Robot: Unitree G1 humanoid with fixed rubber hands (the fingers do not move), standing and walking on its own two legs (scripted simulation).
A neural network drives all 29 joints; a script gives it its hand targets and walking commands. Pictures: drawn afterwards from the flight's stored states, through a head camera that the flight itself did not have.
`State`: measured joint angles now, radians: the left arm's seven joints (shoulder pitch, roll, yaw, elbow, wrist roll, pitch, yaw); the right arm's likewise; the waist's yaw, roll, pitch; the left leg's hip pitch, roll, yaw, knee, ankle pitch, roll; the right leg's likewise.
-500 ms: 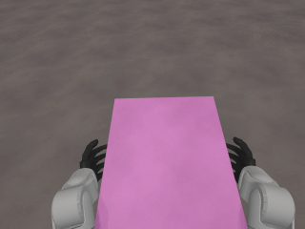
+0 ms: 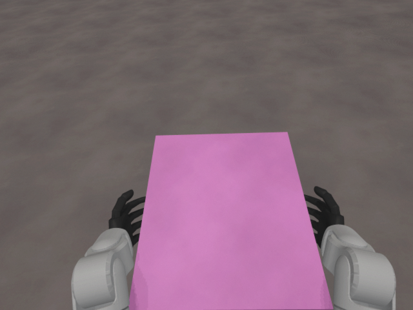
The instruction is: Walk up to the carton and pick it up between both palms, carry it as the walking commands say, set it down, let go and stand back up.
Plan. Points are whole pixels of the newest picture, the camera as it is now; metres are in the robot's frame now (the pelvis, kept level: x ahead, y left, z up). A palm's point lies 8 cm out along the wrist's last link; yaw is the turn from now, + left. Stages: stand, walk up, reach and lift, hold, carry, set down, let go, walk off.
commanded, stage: carry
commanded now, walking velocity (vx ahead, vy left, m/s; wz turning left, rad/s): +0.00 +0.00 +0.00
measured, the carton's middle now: (223, 233) +0.29 +0.00 -0.01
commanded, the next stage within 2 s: hold in 0.80 s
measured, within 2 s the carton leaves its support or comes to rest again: neither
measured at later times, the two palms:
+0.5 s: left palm (135, 231) +0.25 +0.16 +0.07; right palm (332, 229) +0.25 -0.19 +0.06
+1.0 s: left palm (136, 245) +0.25 +0.16 +0.03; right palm (325, 248) +0.23 -0.19 +0.02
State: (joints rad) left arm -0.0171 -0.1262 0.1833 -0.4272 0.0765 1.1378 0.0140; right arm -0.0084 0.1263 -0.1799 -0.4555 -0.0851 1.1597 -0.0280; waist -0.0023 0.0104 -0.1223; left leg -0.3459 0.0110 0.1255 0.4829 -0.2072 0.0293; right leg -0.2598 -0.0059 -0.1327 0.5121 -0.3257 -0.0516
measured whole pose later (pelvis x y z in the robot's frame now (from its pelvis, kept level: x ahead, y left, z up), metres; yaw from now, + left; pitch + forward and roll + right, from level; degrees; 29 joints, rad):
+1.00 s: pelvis -0.01 -0.02 +0.01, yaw -9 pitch +0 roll +2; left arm 0.02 0.02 0.13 -0.07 0.12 0.74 -0.02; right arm -0.01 0.06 -0.02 -0.02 -0.12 0.73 -0.06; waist 0.09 -0.03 0.03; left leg -0.16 0.00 0.00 0.32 -0.10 0.01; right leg -0.13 0.05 0.01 0.36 -0.22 -0.07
